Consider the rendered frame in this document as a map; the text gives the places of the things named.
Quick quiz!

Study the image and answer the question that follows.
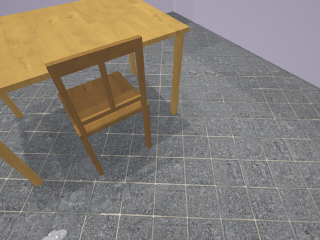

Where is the chair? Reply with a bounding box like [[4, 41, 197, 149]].
[[44, 35, 152, 176]]

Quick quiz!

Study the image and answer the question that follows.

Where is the robot left hand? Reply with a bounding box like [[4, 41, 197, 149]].
[[42, 229, 67, 240]]

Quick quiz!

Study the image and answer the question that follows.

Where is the table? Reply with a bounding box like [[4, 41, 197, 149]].
[[0, 0, 190, 187]]

